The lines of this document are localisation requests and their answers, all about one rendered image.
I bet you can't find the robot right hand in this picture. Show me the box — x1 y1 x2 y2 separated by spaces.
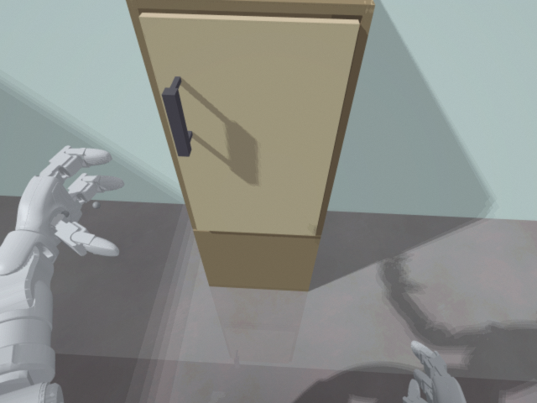
403 341 467 403

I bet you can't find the cupboard door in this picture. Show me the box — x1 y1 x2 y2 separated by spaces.
139 13 360 236

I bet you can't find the handle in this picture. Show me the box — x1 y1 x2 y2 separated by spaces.
162 76 193 157

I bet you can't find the left robot forearm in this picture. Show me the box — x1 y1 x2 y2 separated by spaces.
0 230 60 395

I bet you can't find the left robot upper arm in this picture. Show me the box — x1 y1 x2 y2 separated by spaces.
0 382 64 403

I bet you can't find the robot left hand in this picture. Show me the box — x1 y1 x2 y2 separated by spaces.
15 145 124 256

